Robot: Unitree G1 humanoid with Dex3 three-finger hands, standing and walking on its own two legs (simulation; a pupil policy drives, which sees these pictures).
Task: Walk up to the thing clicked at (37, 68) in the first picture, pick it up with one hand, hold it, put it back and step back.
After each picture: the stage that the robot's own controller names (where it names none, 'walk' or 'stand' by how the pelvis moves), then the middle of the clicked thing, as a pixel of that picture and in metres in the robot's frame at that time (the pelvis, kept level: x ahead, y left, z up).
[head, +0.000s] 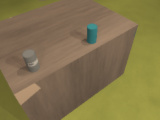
stand; (31, 61) +0.62 +0.30 -0.12
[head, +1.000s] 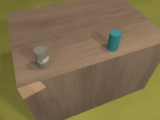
rise first; (42, 57) +0.59 +0.26 -0.11
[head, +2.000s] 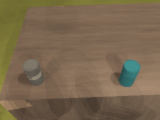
rise first; (34, 72) +0.47 +0.25 -0.08
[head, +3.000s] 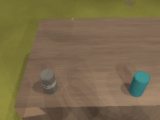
stand; (48, 81) +0.47 +0.19 -0.11
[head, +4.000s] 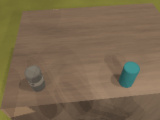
stand; (35, 79) +0.45 +0.23 -0.11
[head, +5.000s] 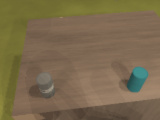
stand; (46, 85) +0.44 +0.19 -0.12
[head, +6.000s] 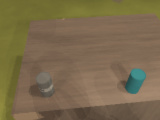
stand; (45, 85) +0.45 +0.19 -0.12
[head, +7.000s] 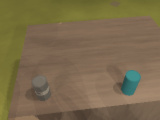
stand; (41, 88) +0.45 +0.21 -0.12
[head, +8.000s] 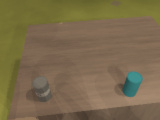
stand; (42, 89) +0.44 +0.21 -0.12
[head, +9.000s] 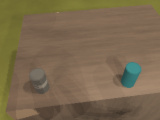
rise first; (39, 81) +0.45 +0.22 -0.12
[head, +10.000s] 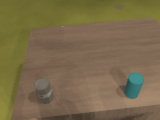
rise first; (44, 91) +0.43 +0.22 -0.12
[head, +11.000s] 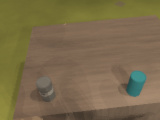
go down; (46, 89) +0.44 +0.22 -0.12
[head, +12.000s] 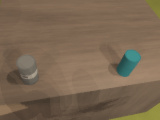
go down; (28, 70) +0.45 +0.20 -0.06
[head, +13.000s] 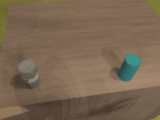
approach; (30, 74) +0.45 +0.21 -0.06
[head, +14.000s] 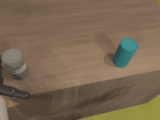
close; (16, 65) +0.46 +0.22 -0.03
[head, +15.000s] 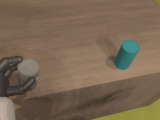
lift; (28, 75) +0.41 +0.18 -0.02
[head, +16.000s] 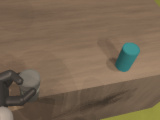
lift; (29, 86) +0.37 +0.18 -0.02
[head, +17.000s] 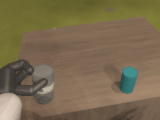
lift; (43, 84) +0.34 +0.15 +0.09
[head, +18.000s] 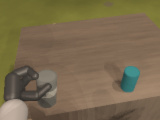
hold; (46, 89) +0.34 +0.14 +0.05
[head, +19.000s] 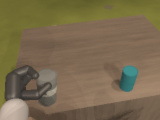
hold; (47, 87) +0.35 +0.14 +0.05
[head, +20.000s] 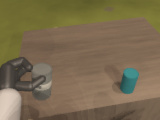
crouch; (41, 81) +0.37 +0.16 +0.07
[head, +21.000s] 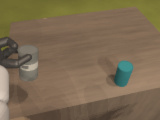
lower; (28, 63) +0.44 +0.19 +0.07
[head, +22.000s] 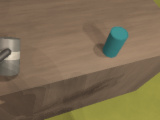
lower; (9, 55) +0.48 +0.19 +0.00
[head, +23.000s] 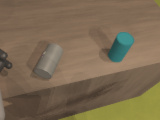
lower; (49, 60) +0.47 +0.08 -0.04
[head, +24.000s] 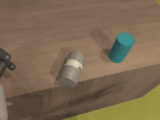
lower; (72, 68) +0.43 +0.01 -0.04
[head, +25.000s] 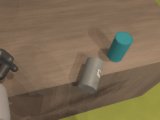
lower; (91, 74) +0.40 -0.06 -0.04
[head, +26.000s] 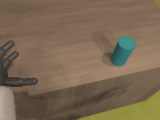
withdraw; out of the picture +0.28 -0.08 -0.65
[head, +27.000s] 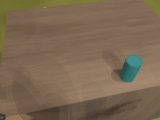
sink last; out of the picture +0.26 -0.08 -0.69
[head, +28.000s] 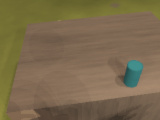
stand; out of the picture +0.29 -0.06 -0.68
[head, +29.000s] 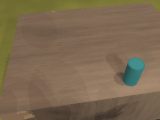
stand; out of the picture +0.26 -0.07 -0.68
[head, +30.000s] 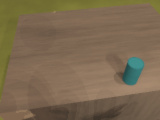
stand; out of the picture +0.27 -0.09 -0.68
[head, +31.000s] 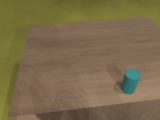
stand; out of the picture +0.28 -0.11 -0.74
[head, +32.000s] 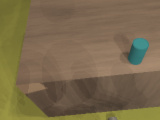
walk; out of the picture +0.34 -0.14 -0.73
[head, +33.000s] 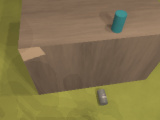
walk; (102, 97) +0.60 -0.18 -0.73
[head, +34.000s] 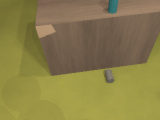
stand; (109, 76) +0.90 -0.19 -0.72
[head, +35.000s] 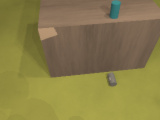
stand; (111, 79) +0.90 -0.25 -0.75
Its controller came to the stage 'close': yes
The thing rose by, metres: 0.18
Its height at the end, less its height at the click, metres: -0.63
